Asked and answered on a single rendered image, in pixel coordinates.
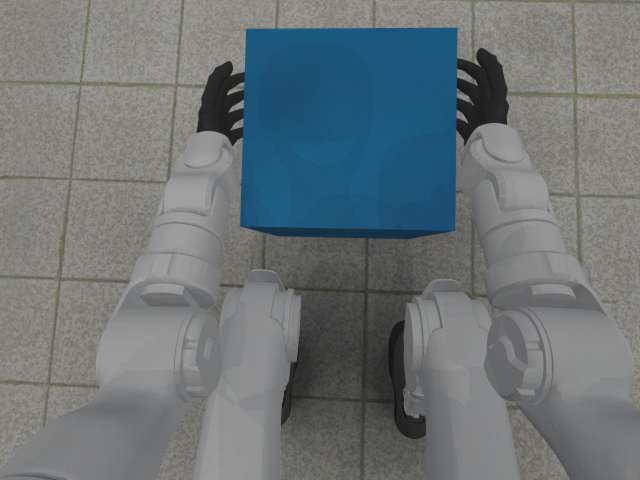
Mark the robot foot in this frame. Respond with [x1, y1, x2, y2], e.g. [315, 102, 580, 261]
[281, 344, 299, 425]
[388, 320, 426, 439]

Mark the left robot hand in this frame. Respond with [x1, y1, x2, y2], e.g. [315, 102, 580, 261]
[197, 61, 245, 147]

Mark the right robot upper arm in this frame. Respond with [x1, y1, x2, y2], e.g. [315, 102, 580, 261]
[484, 306, 640, 480]

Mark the left robot forearm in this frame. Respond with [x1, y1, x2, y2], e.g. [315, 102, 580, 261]
[96, 131, 240, 387]

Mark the right robot forearm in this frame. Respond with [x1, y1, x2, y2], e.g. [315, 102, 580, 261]
[457, 123, 634, 385]

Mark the right robot hand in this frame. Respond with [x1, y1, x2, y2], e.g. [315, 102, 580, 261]
[456, 48, 509, 146]

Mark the carton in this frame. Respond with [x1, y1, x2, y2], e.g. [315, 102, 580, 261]
[240, 28, 457, 239]

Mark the robot left foot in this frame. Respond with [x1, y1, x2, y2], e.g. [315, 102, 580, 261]
[281, 344, 299, 425]

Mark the left robot upper arm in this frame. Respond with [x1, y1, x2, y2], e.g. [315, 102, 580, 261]
[0, 306, 223, 480]

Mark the robot right foot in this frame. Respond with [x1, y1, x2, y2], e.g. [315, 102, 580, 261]
[388, 320, 426, 439]

